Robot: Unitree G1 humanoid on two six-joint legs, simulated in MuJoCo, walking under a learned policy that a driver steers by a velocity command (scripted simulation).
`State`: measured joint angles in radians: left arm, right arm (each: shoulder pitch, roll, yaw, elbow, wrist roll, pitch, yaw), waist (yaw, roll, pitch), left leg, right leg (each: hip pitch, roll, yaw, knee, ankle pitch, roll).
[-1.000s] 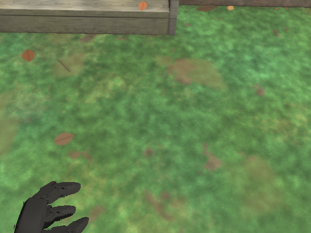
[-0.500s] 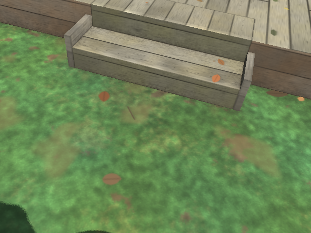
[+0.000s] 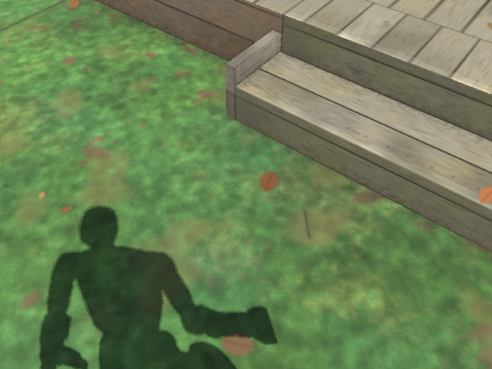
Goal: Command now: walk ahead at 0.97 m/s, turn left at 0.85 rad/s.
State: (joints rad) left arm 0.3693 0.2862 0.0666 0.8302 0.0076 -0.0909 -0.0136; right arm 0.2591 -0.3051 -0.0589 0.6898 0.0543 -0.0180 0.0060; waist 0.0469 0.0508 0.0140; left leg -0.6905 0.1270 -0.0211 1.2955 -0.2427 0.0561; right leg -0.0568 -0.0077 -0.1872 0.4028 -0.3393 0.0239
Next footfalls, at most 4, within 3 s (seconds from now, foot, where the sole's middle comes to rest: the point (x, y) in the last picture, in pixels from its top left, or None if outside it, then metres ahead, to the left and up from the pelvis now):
0.22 left None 0.39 0.10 -0.77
0.72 right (253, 311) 0.67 0.04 -0.77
1.22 left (98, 289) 0.71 0.50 -0.77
1.64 right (1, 211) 0.98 0.89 -0.77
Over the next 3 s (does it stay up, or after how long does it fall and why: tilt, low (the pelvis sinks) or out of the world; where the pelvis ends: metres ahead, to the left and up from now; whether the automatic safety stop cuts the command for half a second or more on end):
stays up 0.37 1.63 -0.01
